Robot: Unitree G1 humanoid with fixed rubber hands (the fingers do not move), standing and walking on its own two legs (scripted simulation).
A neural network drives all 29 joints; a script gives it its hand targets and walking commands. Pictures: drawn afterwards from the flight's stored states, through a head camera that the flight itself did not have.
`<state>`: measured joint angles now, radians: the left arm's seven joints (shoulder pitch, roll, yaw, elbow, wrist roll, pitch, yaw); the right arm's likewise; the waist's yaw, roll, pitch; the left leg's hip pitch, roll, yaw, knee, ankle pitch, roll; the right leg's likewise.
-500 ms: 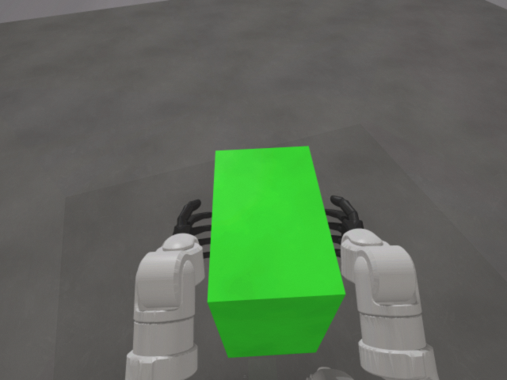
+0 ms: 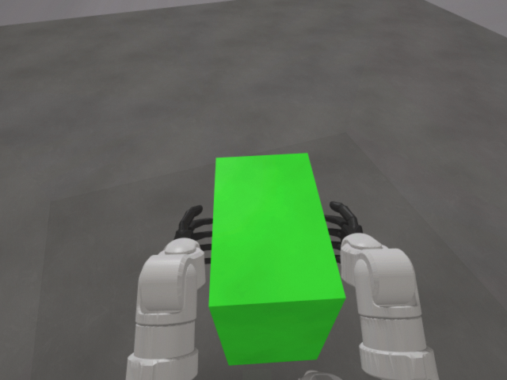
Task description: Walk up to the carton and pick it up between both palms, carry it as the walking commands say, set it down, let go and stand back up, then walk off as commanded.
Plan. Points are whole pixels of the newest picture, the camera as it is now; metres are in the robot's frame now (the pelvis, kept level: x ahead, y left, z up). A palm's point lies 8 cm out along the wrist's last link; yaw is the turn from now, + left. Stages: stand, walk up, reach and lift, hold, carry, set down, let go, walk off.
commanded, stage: carry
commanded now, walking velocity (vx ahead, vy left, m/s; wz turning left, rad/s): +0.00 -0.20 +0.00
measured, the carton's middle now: (267, 261) +0.30 +0.00 +0.01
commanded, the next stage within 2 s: none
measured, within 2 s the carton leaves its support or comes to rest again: neither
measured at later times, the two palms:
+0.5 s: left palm (303, 289) +0.22 -0.04 +0.08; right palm (487, 293) +0.21 -0.28 +0.08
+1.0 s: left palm (449, 341) +0.15 -0.21 +0.08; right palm out of the picture +0.14 -0.45 +0.08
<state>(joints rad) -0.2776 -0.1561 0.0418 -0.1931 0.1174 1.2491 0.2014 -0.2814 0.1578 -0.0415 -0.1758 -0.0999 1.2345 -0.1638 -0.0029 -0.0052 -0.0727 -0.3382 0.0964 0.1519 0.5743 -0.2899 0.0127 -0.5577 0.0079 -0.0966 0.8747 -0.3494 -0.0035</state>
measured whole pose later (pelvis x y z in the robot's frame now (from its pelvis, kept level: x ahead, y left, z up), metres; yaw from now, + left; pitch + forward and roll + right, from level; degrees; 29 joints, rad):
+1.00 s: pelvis -0.15 -0.31 +0.00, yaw +1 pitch +3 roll +0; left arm -0.33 -0.17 0.04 -0.18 0.13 1.24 0.19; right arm -0.29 0.16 -0.08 -0.24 -0.09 1.25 -0.18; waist -0.04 0.01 -0.04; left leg -0.44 0.05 0.14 0.85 -0.50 -0.01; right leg -0.43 -0.02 -0.14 0.55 -0.18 -0.07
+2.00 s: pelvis -0.27 -0.62 -0.01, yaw +0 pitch +3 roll -1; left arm -0.32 -0.17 0.05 -0.17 0.10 1.24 0.21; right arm -0.30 0.16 -0.08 -0.21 -0.12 1.25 -0.16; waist 0.00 0.04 -0.05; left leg -0.48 0.15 0.05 0.86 -0.53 -0.07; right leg -0.40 -0.04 -0.13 0.57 -0.21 -0.02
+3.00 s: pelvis -0.35 -0.73 +0.00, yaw -1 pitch +1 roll +1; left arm -0.32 -0.17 0.09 -0.16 0.14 1.27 0.17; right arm -0.33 0.17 -0.06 -0.14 -0.13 1.27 -0.17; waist 0.00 -0.02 -0.09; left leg -0.33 0.10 0.11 0.51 -0.20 -0.05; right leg -0.39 -0.05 -0.13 0.50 -0.13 -0.03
